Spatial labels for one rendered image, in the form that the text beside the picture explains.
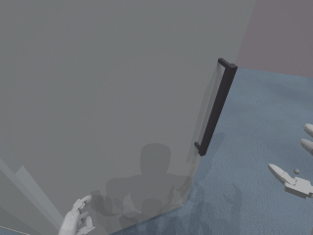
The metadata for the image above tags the fridge door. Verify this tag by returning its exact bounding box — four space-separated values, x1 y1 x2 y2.
0 0 257 235

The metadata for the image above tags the robot right hand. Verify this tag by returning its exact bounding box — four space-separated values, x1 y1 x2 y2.
268 123 313 200

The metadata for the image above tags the robot left hand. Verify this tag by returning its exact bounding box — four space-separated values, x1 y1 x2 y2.
58 195 96 235

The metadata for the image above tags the handle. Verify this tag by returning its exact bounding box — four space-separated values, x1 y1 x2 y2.
195 58 238 157

